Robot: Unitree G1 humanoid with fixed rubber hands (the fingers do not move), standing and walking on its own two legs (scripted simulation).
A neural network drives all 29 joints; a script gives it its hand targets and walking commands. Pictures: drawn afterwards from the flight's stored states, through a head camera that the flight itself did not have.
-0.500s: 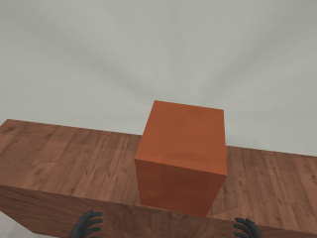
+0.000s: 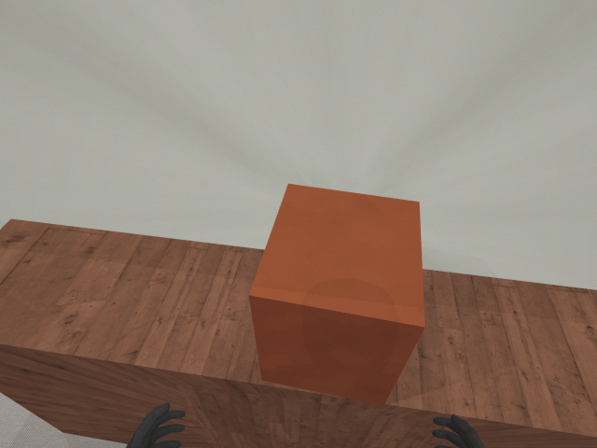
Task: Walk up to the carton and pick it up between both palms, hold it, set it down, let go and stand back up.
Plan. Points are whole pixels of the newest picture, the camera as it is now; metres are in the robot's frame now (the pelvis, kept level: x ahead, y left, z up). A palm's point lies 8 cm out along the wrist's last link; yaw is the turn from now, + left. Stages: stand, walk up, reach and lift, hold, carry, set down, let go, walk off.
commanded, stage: let go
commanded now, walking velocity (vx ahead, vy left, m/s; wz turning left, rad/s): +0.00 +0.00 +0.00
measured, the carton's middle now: (336, 295) +0.38 -0.03 -0.01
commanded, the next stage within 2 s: stand in 0.38 s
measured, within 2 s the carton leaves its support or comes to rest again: neither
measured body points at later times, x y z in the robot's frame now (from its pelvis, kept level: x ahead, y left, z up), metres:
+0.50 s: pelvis +0.00 +0.00 +0.00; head +0.00 +0.01 +0.44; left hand +0.16 +0.24 -0.10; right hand +0.15 -0.24 -0.10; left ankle -0.03 +0.13 -0.75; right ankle +0.00 -0.12 -0.75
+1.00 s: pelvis -0.01 +0.01 +0.00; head -0.03 +0.01 +0.45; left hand +0.08 +0.31 -0.12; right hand +0.09 -0.28 -0.12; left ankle -0.03 +0.13 -0.75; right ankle +0.00 -0.12 -0.75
